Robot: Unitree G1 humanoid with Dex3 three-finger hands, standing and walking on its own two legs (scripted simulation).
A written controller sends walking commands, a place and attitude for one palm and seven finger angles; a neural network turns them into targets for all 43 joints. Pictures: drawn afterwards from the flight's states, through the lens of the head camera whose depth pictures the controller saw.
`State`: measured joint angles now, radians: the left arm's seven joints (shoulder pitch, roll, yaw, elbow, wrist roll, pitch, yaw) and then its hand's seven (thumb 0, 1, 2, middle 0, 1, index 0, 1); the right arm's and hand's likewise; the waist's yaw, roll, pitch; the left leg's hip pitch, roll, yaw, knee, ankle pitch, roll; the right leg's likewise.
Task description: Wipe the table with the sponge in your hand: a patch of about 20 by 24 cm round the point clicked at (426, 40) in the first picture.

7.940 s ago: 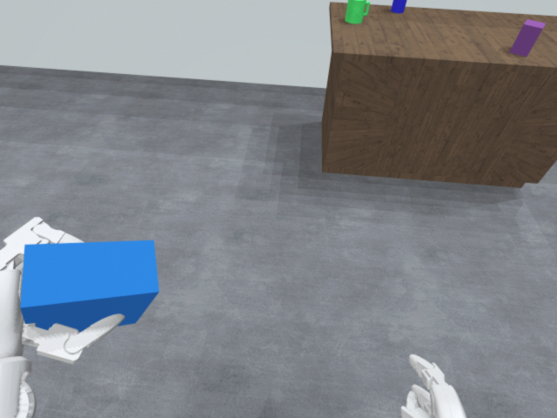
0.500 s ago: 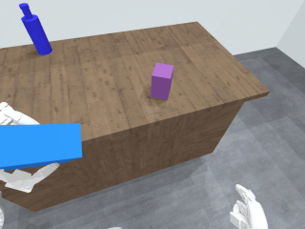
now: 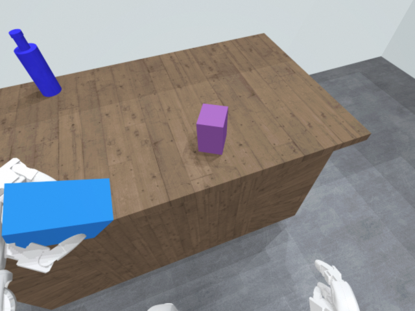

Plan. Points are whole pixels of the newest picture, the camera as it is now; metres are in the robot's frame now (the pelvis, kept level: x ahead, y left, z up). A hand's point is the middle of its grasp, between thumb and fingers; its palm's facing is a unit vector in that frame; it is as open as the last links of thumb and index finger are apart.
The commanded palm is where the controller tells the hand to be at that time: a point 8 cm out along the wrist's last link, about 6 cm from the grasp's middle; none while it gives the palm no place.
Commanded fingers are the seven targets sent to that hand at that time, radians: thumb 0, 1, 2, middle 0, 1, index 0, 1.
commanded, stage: come to a stop and stand still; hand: left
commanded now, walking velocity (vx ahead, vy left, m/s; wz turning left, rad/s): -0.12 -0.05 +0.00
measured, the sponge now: (72, 214) +0.23 +0.20 +0.14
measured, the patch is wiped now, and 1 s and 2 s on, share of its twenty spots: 0.00 0.00 0.00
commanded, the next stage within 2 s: look again from close up in 1.32 s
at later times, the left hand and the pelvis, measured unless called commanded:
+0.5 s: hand (17, 217) +0.21 +0.26 +0.17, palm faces +0.41 -0.80 -0.44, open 10.1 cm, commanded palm +0.14 +0.28 +0.17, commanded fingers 0.00 0.10 1.30 -1.20 -1.60 -1.20 -1.60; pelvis -0.03 +0.01 +0.00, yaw -2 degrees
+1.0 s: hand (0, 214) +0.22 +0.30 +0.16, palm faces +0.36 -0.86 -0.37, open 10.1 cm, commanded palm +0.16 +0.33 +0.17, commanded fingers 0.00 0.10 1.30 -1.20 -1.60 -1.20 -1.60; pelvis -0.01 +0.05 +0.00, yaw -2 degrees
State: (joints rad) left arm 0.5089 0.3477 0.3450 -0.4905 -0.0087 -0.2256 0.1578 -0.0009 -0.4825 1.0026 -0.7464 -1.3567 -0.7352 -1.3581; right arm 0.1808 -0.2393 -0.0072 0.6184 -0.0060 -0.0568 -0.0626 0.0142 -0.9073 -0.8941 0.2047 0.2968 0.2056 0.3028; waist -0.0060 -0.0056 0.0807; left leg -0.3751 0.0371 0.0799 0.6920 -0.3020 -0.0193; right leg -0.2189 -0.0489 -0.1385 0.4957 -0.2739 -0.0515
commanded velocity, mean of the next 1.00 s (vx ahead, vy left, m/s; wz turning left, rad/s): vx -0.02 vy -0.02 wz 0.00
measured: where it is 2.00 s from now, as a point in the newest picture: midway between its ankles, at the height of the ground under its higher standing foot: outside the picture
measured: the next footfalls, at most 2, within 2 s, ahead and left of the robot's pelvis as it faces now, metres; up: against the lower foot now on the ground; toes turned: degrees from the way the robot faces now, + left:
left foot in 0.06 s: +0.09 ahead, +0.13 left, +0.00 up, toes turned -2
